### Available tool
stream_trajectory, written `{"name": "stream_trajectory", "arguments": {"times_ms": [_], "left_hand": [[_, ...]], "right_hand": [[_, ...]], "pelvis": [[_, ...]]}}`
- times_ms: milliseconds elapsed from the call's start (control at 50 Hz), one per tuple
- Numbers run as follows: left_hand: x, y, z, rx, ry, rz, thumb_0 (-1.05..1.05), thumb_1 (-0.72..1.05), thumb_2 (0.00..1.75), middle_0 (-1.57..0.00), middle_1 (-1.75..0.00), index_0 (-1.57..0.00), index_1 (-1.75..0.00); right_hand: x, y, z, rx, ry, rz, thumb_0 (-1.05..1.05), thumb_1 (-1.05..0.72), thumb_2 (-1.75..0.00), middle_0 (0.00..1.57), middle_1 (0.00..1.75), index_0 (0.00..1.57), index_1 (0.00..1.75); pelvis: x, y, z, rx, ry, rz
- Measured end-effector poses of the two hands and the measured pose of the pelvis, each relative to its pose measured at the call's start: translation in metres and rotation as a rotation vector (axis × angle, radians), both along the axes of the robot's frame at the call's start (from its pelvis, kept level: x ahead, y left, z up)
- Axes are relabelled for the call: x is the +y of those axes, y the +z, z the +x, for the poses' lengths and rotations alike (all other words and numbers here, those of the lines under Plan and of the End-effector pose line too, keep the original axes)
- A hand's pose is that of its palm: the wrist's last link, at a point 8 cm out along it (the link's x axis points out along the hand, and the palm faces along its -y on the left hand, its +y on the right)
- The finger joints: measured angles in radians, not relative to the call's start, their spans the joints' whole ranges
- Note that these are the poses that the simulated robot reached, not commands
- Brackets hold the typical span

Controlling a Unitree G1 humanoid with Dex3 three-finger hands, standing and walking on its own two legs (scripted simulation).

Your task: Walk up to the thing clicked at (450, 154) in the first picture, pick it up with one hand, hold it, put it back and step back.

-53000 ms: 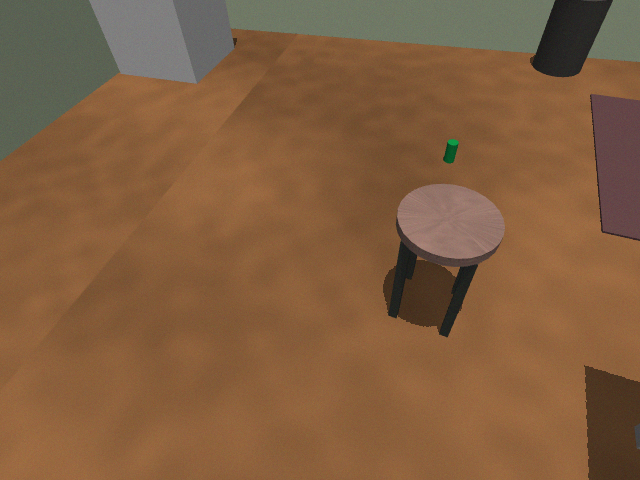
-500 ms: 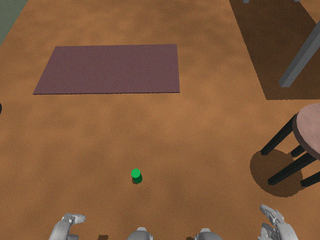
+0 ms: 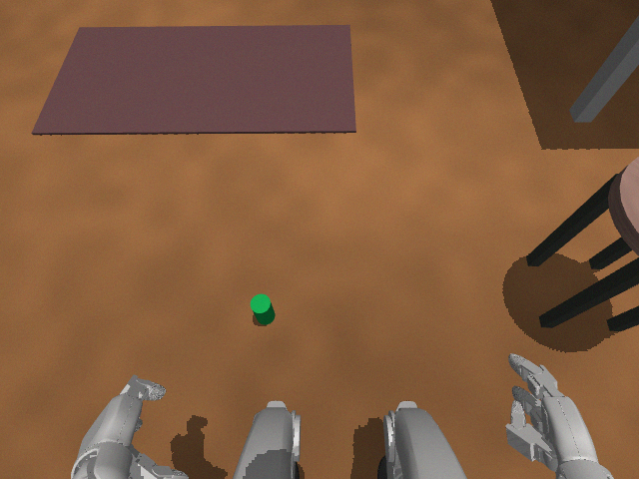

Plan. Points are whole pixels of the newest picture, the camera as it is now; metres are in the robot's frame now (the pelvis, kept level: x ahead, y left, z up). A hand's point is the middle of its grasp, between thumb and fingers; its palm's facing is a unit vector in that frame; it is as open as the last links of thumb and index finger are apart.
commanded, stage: rise first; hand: left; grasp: from above
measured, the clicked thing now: (263, 310) +0.50 +0.19 -0.58
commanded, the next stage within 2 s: none
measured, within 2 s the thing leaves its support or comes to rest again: neither
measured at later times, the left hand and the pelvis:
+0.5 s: hand (207, 353) +0.33 +0.25 -0.32, palm faces -0.48 -0.22 -0.85, open 13.0 cm; pelvis -0.07 -0.01 -0.18, yaw -2 degrees
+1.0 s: hand (224, 327) +0.41 +0.24 -0.40, palm faces -0.45 +0.01 -0.89, open 13.1 cm; pelvis -0.07 +0.00 -0.26, yaw -4 degrees
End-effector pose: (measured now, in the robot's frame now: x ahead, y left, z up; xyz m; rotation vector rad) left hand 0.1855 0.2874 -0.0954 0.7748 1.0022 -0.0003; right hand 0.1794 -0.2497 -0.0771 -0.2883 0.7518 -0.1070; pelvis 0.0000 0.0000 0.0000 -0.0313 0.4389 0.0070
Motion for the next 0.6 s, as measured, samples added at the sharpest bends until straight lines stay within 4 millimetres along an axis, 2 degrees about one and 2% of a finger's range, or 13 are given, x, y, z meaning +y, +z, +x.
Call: {"name": "stream_trajectory", "arguments": {"times_ms": [160,240,340,460,600], "left_hand": [[-0.009,-0.064,0.059,-0.115,-0.229,0.138,-0.01,-0.43,0.89,-0.15,-1.02,-0.16,-1.01],[-0.013,-0.091,0.087,-0.15,-0.312,0.212,-0.01,-0.43,0.9,-0.15,-1.02,-0.16,-1.01],[-0.023,-0.121,0.118,-0.174,-0.427,0.277,-0.01,-0.41,0.9,-0.17,-1.01,-0.18,-1.0],[-0.031,-0.155,0.149,-0.199,-0.552,0.336,0.0,-0.36,0.89,-0.2,-0.97,-0.2,-0.97],[-0.035,-0.191,0.174,-0.222,-0.664,0.395,0.0,-0.34,0.89,-0.22,-0.94,-0.22,-0.93]], "right_hand": [[-0.016,-0.088,-0.025,0.087,-0.012,-0.006,0.01,-0.9,-0.9,0.2,0.3,0.2,0.3],[-0.021,-0.133,-0.05,0.16,-0.032,0.009,0.01,-0.9,-0.9,0.2,0.3,0.2,0.3],[-0.025,-0.182,-0.091,0.271,-0.059,0.025,0.01,-0.9,-0.9,0.2,0.3,0.2,0.3],[-0.029,-0.221,-0.143,0.404,-0.104,0.017,0.01,-0.88,-0.89,0.2,0.3,0.2,0.3],[-0.033,-0.246,-0.19,0.529,-0.16,-0.016,0.01,-0.88,-0.89,0.2,0.3,0.2,0.3]], "pelvis": [[-0.002,-0.07,-0.025,0.094,-0.009,0.005],[-0.005,-0.102,-0.038,0.129,-0.014,0.006],[-0.007,-0.137,-0.054,0.15,-0.019,0.007],[-0.008,-0.173,-0.067,0.163,-0.028,0.0],[-0.004,-0.206,-0.074,0.169,-0.03,-0.018]]}}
